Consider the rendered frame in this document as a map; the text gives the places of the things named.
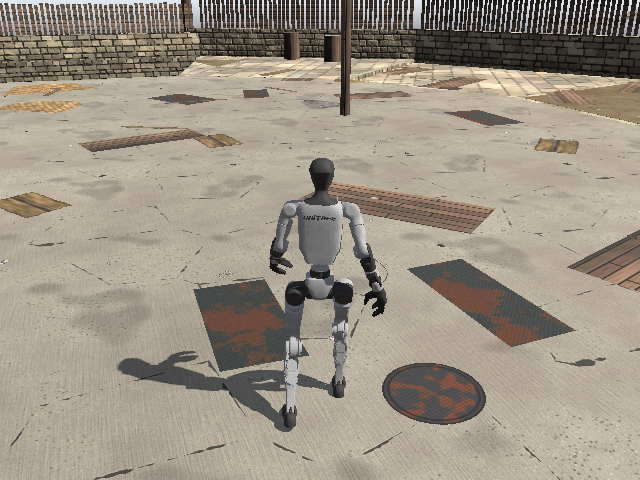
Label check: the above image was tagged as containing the right robot upper arm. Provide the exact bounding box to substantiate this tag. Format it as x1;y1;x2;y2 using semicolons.
342;202;369;259

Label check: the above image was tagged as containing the left robot hand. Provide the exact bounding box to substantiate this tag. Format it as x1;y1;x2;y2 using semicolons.
269;258;293;275

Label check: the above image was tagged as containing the right robot foot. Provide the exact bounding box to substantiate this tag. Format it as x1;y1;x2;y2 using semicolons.
332;375;346;398

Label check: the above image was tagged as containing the right robot hand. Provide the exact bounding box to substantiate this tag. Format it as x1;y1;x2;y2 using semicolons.
364;288;387;317

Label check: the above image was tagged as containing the left robot forearm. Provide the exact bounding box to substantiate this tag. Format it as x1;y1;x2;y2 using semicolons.
269;237;284;264

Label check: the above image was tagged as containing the right robot forearm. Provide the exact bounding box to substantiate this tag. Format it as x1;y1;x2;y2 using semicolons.
360;243;383;292

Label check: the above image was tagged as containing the left robot thigh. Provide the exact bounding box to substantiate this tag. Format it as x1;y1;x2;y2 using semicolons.
285;280;306;359

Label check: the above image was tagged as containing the left robot upper arm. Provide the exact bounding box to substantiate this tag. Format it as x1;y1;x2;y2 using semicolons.
273;200;301;253

